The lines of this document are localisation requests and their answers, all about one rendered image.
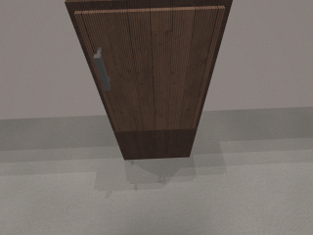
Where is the cupboard door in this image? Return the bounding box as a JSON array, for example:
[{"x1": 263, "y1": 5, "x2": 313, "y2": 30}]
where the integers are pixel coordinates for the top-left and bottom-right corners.
[{"x1": 74, "y1": 5, "x2": 226, "y2": 132}]

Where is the handle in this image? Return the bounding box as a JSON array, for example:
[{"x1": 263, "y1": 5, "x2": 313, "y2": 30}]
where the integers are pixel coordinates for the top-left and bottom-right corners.
[{"x1": 93, "y1": 47, "x2": 111, "y2": 91}]

